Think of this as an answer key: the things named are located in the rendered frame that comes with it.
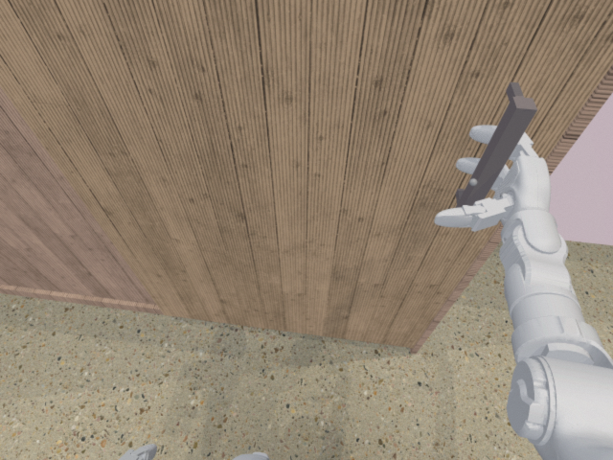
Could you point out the robot right forearm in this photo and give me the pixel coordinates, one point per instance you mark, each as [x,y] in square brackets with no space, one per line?
[544,309]

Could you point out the handle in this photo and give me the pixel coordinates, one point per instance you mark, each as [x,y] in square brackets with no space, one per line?
[506,136]

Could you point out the wardrobe door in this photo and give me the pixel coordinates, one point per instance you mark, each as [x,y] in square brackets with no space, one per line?
[279,164]
[48,237]

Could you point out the right robot upper arm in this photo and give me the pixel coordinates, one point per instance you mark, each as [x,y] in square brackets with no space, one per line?
[564,408]

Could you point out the right robot hand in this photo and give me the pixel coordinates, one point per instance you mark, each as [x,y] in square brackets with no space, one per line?
[527,184]

